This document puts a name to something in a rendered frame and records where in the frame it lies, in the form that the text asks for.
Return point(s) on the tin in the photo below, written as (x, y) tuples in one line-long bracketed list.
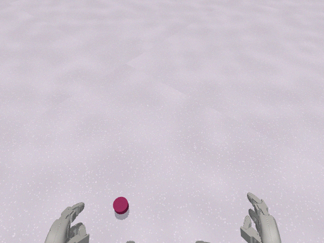
[(120, 205)]

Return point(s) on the right robot hand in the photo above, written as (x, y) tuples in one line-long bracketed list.
[(267, 230)]

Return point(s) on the left robot hand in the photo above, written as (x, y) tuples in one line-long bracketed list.
[(61, 232)]

